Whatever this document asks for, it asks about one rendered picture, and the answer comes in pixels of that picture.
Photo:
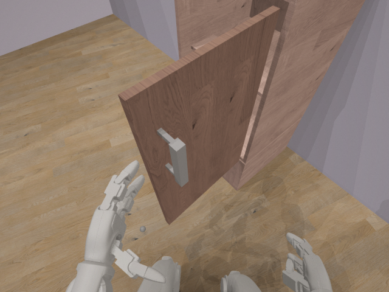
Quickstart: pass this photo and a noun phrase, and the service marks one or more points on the robot left forearm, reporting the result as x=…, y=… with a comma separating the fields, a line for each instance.
x=92, y=277

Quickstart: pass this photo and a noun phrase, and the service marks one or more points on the robot left thigh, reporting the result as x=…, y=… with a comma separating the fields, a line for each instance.
x=172, y=273

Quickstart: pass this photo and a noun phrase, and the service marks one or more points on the cupboard door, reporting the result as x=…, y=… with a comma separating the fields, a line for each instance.
x=205, y=99

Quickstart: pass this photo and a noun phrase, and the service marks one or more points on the left robot hand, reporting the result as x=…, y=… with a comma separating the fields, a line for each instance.
x=108, y=221

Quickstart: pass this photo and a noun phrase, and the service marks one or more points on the robot thigh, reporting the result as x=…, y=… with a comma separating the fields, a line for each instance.
x=238, y=283
x=172, y=273

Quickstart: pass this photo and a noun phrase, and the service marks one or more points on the robot right thigh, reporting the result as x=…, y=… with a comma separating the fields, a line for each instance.
x=238, y=283

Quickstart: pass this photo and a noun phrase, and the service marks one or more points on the handle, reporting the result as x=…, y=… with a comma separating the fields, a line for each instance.
x=178, y=157

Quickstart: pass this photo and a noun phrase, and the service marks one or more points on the right robot hand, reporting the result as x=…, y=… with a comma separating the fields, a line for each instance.
x=311, y=273

